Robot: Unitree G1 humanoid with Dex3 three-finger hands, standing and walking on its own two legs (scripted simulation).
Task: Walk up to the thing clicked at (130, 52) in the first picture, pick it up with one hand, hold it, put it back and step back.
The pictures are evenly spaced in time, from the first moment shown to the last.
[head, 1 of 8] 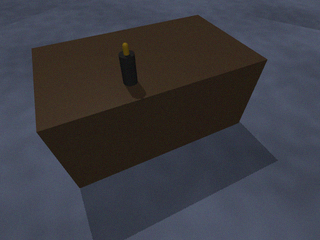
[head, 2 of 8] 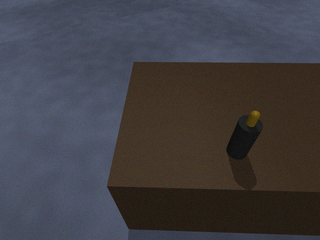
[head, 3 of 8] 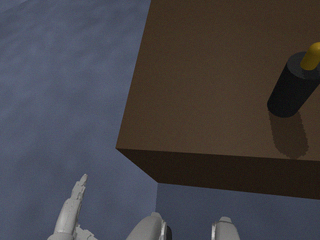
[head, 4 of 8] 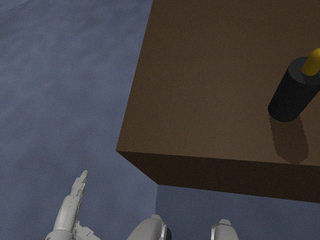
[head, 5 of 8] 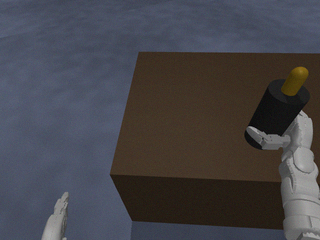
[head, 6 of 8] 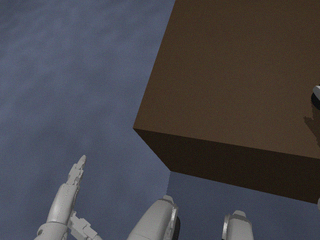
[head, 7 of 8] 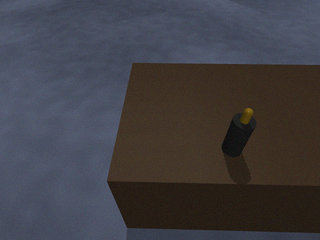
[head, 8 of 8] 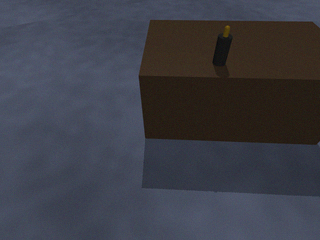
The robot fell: no
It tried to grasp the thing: yes
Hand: right
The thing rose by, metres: 0.24
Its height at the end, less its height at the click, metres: +0.00
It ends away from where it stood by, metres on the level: 0.01
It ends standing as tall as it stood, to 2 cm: yes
